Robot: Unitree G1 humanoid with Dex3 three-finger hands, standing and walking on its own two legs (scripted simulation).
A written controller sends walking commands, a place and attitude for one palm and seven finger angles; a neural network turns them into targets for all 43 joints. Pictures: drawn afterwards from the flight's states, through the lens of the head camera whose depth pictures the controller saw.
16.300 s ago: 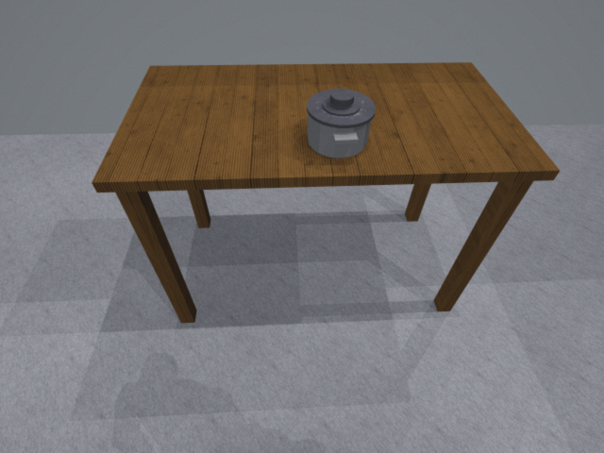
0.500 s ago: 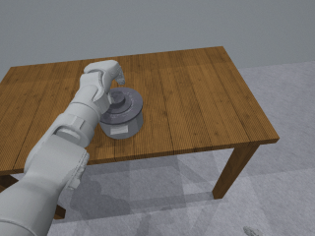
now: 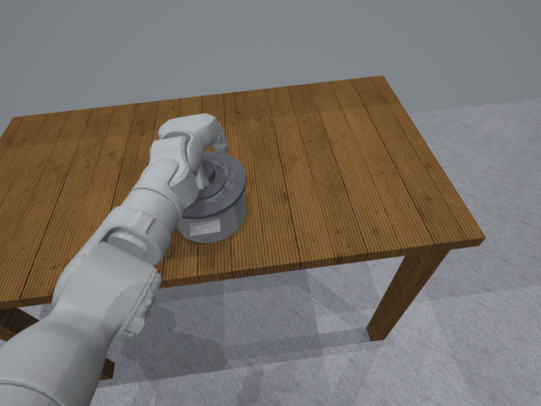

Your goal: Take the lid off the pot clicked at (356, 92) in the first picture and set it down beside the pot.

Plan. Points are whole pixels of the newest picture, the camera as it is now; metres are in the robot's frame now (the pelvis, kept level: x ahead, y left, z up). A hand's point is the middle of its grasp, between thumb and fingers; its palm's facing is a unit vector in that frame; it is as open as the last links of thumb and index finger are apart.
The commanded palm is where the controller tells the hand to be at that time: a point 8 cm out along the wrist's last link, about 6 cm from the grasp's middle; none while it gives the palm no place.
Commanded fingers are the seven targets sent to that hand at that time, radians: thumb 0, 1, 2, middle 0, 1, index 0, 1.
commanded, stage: lower the open fingers around the knob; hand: left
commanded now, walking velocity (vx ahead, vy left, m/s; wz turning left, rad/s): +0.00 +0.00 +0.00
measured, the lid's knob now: (199, 173) +0.49 +0.12 +0.06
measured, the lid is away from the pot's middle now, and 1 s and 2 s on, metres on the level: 0.00 0.00 0.01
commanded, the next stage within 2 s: close the fingers and squeeze the knob in 0.56 s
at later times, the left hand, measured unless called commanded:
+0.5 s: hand (199, 174) +0.46 +0.11 +0.08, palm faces -0.36 -0.10 -0.93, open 10.0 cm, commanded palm +0.47 +0.12 +0.14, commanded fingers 0.00 -0.27 1.39 -0.84 -0.08 -0.84 -0.08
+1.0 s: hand (193, 179) +0.45 +0.12 +0.08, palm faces -0.34 -0.10 -0.93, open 9.7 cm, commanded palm +0.46 +0.12 +0.14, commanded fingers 0.00 0.05 1.01 -0.56 -0.91 -0.56 -0.91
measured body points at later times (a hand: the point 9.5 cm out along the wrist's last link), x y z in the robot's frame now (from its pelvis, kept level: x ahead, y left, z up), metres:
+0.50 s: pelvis +0.00 -0.01 +0.00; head +0.04 -0.04 +0.45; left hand +0.48 +0.11 +0.14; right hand +0.06 -0.28 -0.14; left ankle +0.03 +0.11 -0.74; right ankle -0.06 -0.13 -0.74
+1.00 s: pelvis +0.00 +0.00 +0.00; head +0.03 -0.03 +0.45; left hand +0.47 +0.12 +0.14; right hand +0.07 -0.27 -0.14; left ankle +0.03 +0.11 -0.74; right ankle -0.06 -0.13 -0.74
